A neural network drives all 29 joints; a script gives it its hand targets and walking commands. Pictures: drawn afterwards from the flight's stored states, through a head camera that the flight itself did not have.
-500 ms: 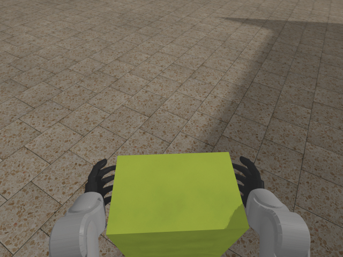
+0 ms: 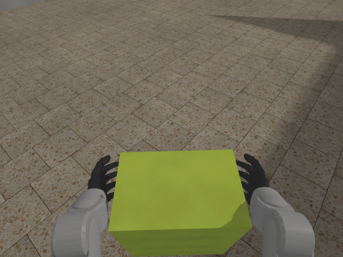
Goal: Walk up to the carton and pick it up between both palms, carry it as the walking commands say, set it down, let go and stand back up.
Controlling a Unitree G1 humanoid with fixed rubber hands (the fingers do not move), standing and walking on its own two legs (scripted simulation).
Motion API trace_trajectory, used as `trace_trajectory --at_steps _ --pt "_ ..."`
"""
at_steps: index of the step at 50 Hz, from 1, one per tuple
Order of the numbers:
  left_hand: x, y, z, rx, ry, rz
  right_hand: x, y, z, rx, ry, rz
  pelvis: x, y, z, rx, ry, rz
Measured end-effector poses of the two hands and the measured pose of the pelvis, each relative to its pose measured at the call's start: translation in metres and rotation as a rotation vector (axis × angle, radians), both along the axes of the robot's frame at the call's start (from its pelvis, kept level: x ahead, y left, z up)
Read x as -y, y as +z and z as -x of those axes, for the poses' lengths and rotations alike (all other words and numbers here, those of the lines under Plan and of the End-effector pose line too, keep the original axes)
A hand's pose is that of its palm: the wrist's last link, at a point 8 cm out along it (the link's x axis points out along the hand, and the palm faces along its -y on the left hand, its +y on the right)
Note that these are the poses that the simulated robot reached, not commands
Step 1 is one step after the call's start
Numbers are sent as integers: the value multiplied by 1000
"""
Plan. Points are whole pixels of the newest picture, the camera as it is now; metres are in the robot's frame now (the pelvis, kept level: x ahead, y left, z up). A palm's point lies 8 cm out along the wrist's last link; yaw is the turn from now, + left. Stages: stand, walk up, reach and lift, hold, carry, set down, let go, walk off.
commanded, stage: carry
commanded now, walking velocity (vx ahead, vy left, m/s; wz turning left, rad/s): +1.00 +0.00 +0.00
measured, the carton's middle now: (177, 208) +0.23 +0.00 +0.01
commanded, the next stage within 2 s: none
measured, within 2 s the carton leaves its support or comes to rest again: neither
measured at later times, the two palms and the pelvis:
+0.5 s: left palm (137, 65) +0.73 +0.14 +0.09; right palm (224, 70) +0.67 -0.17 +0.09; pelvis +0.47 +0.02 +0.00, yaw -8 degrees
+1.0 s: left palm (159, 19) +1.19 +0.07 +0.09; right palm (220, 18) +1.18 -0.24 +0.08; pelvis +0.95 -0.08 +0.00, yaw -1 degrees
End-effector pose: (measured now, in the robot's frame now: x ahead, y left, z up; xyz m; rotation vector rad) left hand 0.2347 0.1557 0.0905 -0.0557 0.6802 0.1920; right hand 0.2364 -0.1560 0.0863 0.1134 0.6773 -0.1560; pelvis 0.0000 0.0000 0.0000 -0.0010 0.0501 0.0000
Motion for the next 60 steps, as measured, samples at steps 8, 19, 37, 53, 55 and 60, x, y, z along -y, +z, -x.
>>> trace_trajectory --at_steps 8,19,37,53,55,60 --pt "8 33 -130 42 17 -13 8 25 -133 44 13 -18 9 25 -139 11 -19 -34" --pt "18 -5 -385 86 -141 15 15 -9 -338 85 -148 5 -16 -24 -376 37 -121 -33" --pt "23 22 -697 71 -85 45 21 31 -667 69 -88 47 7 15 -695 30 -89 18" --pt "86 12 -1002 7 -3 5 85 10 -999 10 -6 0 84 15 -1001 -14 -17 -2" --pt "88 21 -1037 22 -1 0 88 17 -1035 26 -5 -5 87 20 -1040 -11 -21 -11" --pt "96 31 -1139 57 -31 -6 96 22 -1126 62 -39 -16 86 19 -1144 -1 -49 -34"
